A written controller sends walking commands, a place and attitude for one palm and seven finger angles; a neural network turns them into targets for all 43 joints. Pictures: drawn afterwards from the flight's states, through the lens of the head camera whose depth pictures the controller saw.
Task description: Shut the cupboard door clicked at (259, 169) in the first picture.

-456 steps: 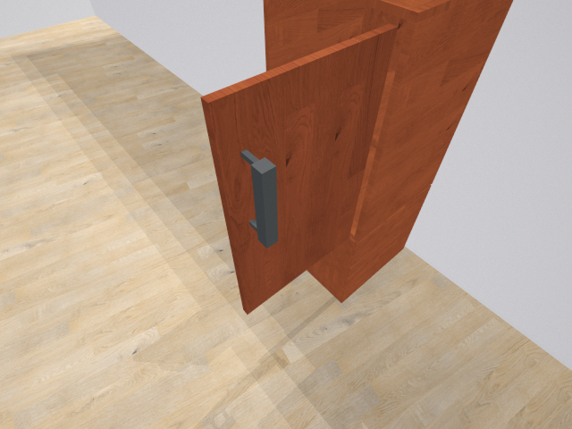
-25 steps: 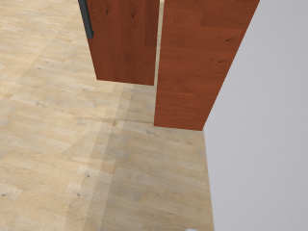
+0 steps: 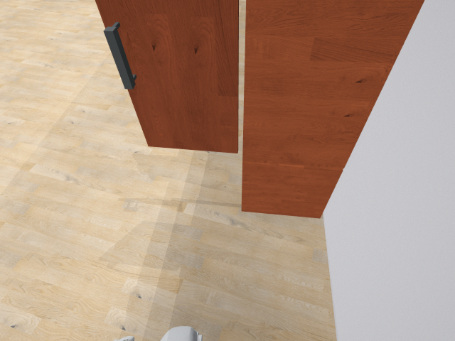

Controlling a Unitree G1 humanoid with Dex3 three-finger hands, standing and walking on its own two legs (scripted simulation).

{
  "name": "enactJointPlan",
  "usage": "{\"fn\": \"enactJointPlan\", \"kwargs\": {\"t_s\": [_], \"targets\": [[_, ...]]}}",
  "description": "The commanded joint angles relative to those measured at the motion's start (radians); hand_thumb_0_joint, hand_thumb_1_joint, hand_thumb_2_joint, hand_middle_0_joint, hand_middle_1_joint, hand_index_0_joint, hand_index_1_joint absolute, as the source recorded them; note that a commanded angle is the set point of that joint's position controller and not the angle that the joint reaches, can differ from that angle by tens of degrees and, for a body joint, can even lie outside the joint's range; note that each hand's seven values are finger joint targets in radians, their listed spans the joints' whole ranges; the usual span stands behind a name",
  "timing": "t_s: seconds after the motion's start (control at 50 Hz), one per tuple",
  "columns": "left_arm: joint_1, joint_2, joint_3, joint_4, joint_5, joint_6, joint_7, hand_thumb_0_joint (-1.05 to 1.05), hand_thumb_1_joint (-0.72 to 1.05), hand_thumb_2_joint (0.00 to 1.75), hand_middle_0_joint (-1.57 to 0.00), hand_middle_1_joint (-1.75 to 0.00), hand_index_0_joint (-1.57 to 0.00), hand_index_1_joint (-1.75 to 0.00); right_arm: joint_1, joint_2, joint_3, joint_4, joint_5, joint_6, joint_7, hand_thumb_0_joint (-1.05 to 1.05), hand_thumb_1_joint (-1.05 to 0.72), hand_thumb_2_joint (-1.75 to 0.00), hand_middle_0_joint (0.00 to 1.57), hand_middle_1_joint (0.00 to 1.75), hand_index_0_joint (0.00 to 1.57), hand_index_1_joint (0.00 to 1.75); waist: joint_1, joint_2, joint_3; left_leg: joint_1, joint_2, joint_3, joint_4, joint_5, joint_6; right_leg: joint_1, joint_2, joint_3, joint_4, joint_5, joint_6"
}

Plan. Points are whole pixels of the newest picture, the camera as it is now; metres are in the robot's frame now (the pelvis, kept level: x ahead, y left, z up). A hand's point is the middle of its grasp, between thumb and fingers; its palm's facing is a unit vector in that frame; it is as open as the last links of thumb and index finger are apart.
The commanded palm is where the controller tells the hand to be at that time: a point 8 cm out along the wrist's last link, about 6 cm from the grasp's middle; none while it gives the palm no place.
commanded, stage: take the last steps up to it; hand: left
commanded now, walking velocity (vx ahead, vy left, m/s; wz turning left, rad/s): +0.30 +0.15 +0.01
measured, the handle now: (123, 56) +0.83 +0.33 +0.06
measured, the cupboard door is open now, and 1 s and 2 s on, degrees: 89 89 89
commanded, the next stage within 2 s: come to a stop and stand still in 0.60 s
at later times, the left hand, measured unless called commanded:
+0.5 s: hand (102, 304) +0.22 +0.29 -0.17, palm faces +0.03 -0.98 -0.18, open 7.4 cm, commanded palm none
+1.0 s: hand (117, 228) +0.40 +0.31 -0.18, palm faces -0.02 -0.98 -0.21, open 7.2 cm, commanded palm none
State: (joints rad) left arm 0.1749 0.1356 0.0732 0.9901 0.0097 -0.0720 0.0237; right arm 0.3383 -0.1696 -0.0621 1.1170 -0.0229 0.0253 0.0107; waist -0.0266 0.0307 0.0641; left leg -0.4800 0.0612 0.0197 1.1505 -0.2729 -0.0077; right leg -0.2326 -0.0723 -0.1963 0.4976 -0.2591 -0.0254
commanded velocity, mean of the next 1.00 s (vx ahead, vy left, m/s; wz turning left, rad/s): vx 0.08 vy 0.06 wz -0.04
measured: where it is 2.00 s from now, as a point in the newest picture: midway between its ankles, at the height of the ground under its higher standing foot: (207, 326)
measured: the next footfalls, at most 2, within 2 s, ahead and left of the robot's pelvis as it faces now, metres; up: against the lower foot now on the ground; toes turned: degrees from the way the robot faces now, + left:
left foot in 0.28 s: +0.23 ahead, +0.19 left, +0.00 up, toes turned +8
right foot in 0.72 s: +0.36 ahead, +0.01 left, +0.00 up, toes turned -11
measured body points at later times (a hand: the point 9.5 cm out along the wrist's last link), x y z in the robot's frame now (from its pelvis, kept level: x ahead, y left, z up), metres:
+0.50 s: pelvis +0.20 +0.12 +0.00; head +0.23 +0.12 +0.45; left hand +0.22 +0.35 -0.16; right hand +0.25 -0.12 -0.14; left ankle +0.19 +0.19 -0.74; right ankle +0.18 +0.00 -0.66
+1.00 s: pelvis +0.33 +0.14 -0.01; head +0.36 +0.14 +0.44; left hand +0.41 +0.37 -0.16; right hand +0.32 -0.09 -0.17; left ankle +0.36 +0.26 -0.74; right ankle +0.32 +0.01 -0.74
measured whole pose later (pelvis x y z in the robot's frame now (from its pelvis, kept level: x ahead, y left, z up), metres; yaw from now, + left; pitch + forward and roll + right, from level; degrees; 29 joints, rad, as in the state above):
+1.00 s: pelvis +0.33 +0.14 -0.01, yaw -3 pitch +0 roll -1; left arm 0.17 0.17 0.05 1.02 0.02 0.01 0.04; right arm 0.24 -0.14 -0.04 1.07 0.00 0.04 -0.02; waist -0.01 0.00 0.08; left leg -0.31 0.06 0.05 0.58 -0.24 -0.03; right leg -0.27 -0.05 -0.12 0.58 -0.30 0.00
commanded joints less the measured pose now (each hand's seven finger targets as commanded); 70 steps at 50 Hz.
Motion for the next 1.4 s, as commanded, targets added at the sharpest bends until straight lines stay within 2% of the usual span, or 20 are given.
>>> {"fn": "enactJointPlan", "kwargs": {"t_s": [0.0,0.2,0.24,0.26,0.3,0.36,0.66,0.68,0.7,0.72,0.74,0.82,0.94,0.98,1.02,1.14,1.28,1.3,1.34,1.38], "targets": [[0.141,0.107,0.004,0.037,0.013,-0.02,-0.013,0.0,0.9,0.9,-0.2,-0.3,-0.2,-0.3,0.015,0.007,-0.002,-0.06,-0.009,-0.015,0.016,0.0,-0.9,-0.9,0.2,0.3,0.2,0.3,0.024,-0.137,-0.005,-0.094,0.058,0.015,-0.123,0.119,-0.037,0.027,-0.249,0.142,-0.327,0.146,-0.067],[0.152,0.209,0.017,0.08,0.021,0.0,-0.015,0.0,0.9,0.9,-0.2,-0.3,-0.2,-0.3,-0.127,-0.065,0.002,-0.158,-0.001,-0.055,0.036,0.0,-0.9,-0.9,0.2,0.3,0.2,0.3,0.02,-0.182,0.012,0.184,-0.016,0.111,-0.613,0.074,-0.001,0.04,-0.266,0.089,-0.185,0.181,-0.053],[0.173,0.156,0.011,0.066,0.014,0.011,-0.022,0.0,0.9,0.9,-0.2,-0.3,-0.2,-0.3,0.112,-0.197,-0.026,-0.094,-0.015,-0.072,0.015,0.0,-0.9,-0.9,0.2,0.3,0.2,0.3,-0.075,0.077,-0.145,0.545,0.076,-0.002,-0.711,0.096,0.045,-0.105,-0.125,-0.008,0.228,0.078,-0.004],[0.193,0.096,-0.002,0.04,0.006,0.011,-0.028,0.0,0.9,0.9,-0.2,-0.3,-0.2,-0.3,0.203,-0.293,-0.051,-0.076,-0.018,-0.073,-0.004,0.0,-0.9,-0.9,0.2,0.3,0.2,0.3,-0.091,0.329,-0.209,0.68,0.279,-0.294,-0.779,0.173,0.126,-0.326,0.008,-0.01,0.539,-0.34,0.028],[0.068,0.088,-0.011,0.004,0.005,0.014,-0.018,0.0,0.9,0.9,-0.2,-0.3,-0.2,-0.3,0.127,-0.251,-0.034,-0.09,-0.009,-0.069,-0.029,0.0,-0.9,-0.9,0.2,0.3,0.2,0.3,-0.08,0.255,-0.197,0.578,0.333,-0.319,-0.857,0.137,0.197,-0.458,-0.03,0.157,0.824,-0.271,-0.008],[0.093,0.081,-0.007,0.046,0.014,0.026,-0.03,0.0,0.9,0.9,-0.2,-0.3,-0.2,-0.3,0.001,-0.122,0.004,-0.118,-0.007,-0.094,-0.034,0.0,-0.9,-0.9,0.2,0.3,0.2,0.3,0.003,0.048,-0.075,0.386,0.264,-0.133,-0.902,0.262,0.171,-0.399,-0.087,0.185,0.774,-0.101,0.0],[0.084,0.095,-0.01,0.0,0.018,0.046,-0.026,0.0,0.9,0.9,-0.2,-0.3,-0.2,-0.3,0.04,-0.101,0.02,-0.044,-0.006,-0.074,-0.029,0.0,-0.9,-0.9,0.2,0.3,0.2,0.3,0.088,-0.026,-0.005,0.271,0.144,0.055,-0.732,0.393,0.124,0.055,0.014,0.075,0.054,0.069,-0.016],[0.198,0.143,0.002,0.026,0.018,0.035,-0.02,0.0,0.9,0.9,-0.2,-0.3,-0.2,-0.3,0.03,-0.095,0.022,-0.049,0.003,-0.078,-0.028,0.0,-0.9,-0.9,0.2,0.3,0.2,0.3,0.134,-0.106,-0.06,0.169,0.076,0.102,-0.566,0.324,0.074,0.24,-0.061,0.195,0.003,0.186,-0.053],[0.292,0.22,0.016,0.052,0.015,0.026,-0.009,0.0,0.9,0.9,-0.2,-0.3,-0.2,-0.3,0.047,-0.073,0.022,-0.07,0.012,-0.079,-0.025,0.0,-0.9,-0.9,0.2,0.3,0.2,0.3,0.139,-0.271,-0.111,-0.022,-0.053,0.161,-0.346,0.017,0.011,0.394,-0.293,0.508,-0.085,0.437,-0.167],[0.303,0.237,0.007,0.056,-0.002,0.022,-0.001,0.0,0.9,0.9,-0.2,-0.3,-0.2,-0.3,0.02,-0.081,0.023,-0.08,0.016,-0.064,-0.031,0.0,-0.9,-0.9,0.2,0.3,0.2,0.3,0.134,-0.231,-0.116,-0.011,-0.063,0.077,-0.165,-0.354,-0.014,0.322,-0.422,0.584,-0.163,0.662,-0.273],[0.21,0.217,0.0,0.039,0.001,0.017,0.01,0.0,0.9,0.9,-0.2,-0.3,-0.2,-0.3,-0.009,-0.067,0.024,-0.079,0.019,-0.047,-0.035,0.0,-0.9,-0.9,0.2,0.3,0.2,0.3,0.101,-0.245,-0.117,0.003,-0.023,-0.009,-0.13,-0.337,-0.018,0.229,-0.382,0.54,-0.154,0.774,-0.266],[0.026,0.171,-0.015,-0.007,0.008,0.038,0.022,0.0,0.9,0.9,-0.2,-0.3,-0.2,-0.3,0.036,-0.001,0.029,-0.04,0.029,-0.001,-0.036,0.0,-0.9,-0.9,0.2,0.3,0.2,0.3,0.015,-0.157,-0.111,0.142,-0.009,0.009,-0.31,-0.208,-0.036,0.061,-0.234,0.224,-0.109,0.796,-0.169],[0.029,0.175,0.008,-0.002,0.001,0.076,0.02,0.0,0.9,0.9,-0.2,-0.3,-0.2,-0.3,0.046,-0.027,0.004,-0.044,0.015,0.008,-0.035,0.0,-0.9,-0.9,0.2,0.3,0.2,0.3,0.003,-0.146,-0.095,0.275,-0.019,0.06,-0.659,0.142,-0.037,-0.015,-0.159,0.182,0.02,0.491,-0.074],[0.081,0.101,-0.006,-0.025,-0.006,0.095,0.016,0.0,0.9,0.9,-0.2,-0.3,-0.2,-0.3,0.029,-0.134,-0.013,-0.074,0.004,-0.007,-0.04,0.0,-0.9,-0.9,0.2,0.3,0.2,0.3,0.023,0.148,-0.1,0.287,0.244,-0.202,-0.75,0.593,0.097,-0.121,-0.006,0.089,0.176,0.002,0.03],[0.027,0.101,-0.006,-0.038,-0.004,0.117,0.02,0.0,0.9,0.9,-0.2,-0.3,-0.2,-0.3,0.014,-0.178,-0.02,-0.093,-0.007,-0.011,-0.06,0.0,-0.9,-0.9,0.2,0.3,0.2,0.3,-0.012,0.22,-0.073,0.179,0.34,-0.294,-0.827,0.643,0.22,-0.148,0.058,0.186,0.531,-0.373,0.03],[0.051,0.104,0.003,-0.03,-0.002,0.113,0.005,0.0,0.9,0.9,-0.2,-0.3,-0.2,-0.3,-0.063,-0.168,-0.018,-0.128,-0.005,-0.017,-0.07,0.0,-0.9,-0.9,0.2,0.3,0.2,0.3,0.006,0.131,-0.129,0.359,0.264,-0.144,-0.756,0.689,0.19,-0.234,0.051,0.209,0.544,-0.259,0.048],[0.126,0.103,-0.005,-0.021,0.001,0.102,-0.006,0.0,0.9,0.9,-0.2,-0.3,-0.2,-0.3,-0.098,-0.201,-0.034,-0.137,0.001,-0.006,-0.053,0.0,-0.9,-0.9,0.2,0.3,0.2,0.3,0.026,0.135,-0.152,0.285,0.219,-0.112,-0.721,0.444,0.132,0.03,0.06,0.127,0.036,-0.057,0.03],[0.16,0.126,-0.001,-0.013,0.006,0.097,-0.003,0.0,0.9,0.9,-0.2,-0.3,-0.2,-0.3,-0.108,-0.18,-0.033,-0.142,0.009,-0.004,-0.049,0.0,-0.9,-0.9,0.2,0.3,0.2,0.3,0.041,0.057,-0.145,0.222,0.167,-0.08,-0.677,0.286,0.086,0.107,0.037,0.157,-0.105,0.055,0.025],[0.092,0.233,0.003,-0.031,0.016,0.086,0.004,0.0,0.9,0.9,-0.2,-0.3,-0.2,-0.3,-0.14,-0.081,-0.01,-0.174,0.019,0.011,-0.031,0.0,-0.9,-0.9,0.2,0.3,0.2,0.3,0.021,-0.259,-0.047,0.102,-0.025,0.049,-0.506,-0.193,-0.024,-0.01,-0.241,0.42,-0.257,0.084,-0.102],[0.04,0.203,-0.009,-0.023,0.017,0.071,0.009,0.0,0.9,0.9,-0.2,-0.3,-0.2,-0.3,-0.177,-0.066,-0.005,-0.165,0.008,0.024,-0.031,0.0,-0.9,-0.9,0.2,0.3,0.2,0.3,0.019,-0.245,-0.019,0.13,-0.026,-0.004,-0.396,-0.213,-0.018,-0.076,-0.209,0.408,-0.226,0.217,-0.148]]}}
